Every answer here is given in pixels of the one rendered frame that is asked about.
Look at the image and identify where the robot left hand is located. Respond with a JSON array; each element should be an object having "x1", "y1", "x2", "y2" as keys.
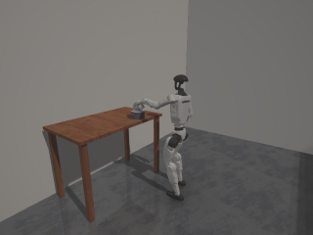
[{"x1": 132, "y1": 100, "x2": 145, "y2": 111}]

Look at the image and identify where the left robot upper arm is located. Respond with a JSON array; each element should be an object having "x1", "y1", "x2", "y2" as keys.
[{"x1": 153, "y1": 94, "x2": 179, "y2": 110}]

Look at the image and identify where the robot right foot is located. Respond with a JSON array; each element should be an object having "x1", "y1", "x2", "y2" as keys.
[{"x1": 178, "y1": 179, "x2": 186, "y2": 186}]

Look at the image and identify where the right robot upper arm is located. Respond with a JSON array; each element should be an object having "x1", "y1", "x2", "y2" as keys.
[{"x1": 188, "y1": 95, "x2": 193, "y2": 118}]

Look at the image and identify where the pot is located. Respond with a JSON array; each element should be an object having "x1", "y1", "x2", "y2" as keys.
[{"x1": 130, "y1": 112, "x2": 146, "y2": 119}]

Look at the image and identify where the table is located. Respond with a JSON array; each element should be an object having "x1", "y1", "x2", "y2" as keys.
[{"x1": 43, "y1": 107, "x2": 162, "y2": 223}]

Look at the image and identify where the lid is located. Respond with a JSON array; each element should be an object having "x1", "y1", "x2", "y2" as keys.
[{"x1": 130, "y1": 109, "x2": 146, "y2": 114}]

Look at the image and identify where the robot head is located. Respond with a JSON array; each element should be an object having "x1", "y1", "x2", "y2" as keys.
[{"x1": 173, "y1": 74, "x2": 189, "y2": 96}]

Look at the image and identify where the left robot forearm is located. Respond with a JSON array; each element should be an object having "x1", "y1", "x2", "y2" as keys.
[{"x1": 141, "y1": 98, "x2": 157, "y2": 108}]

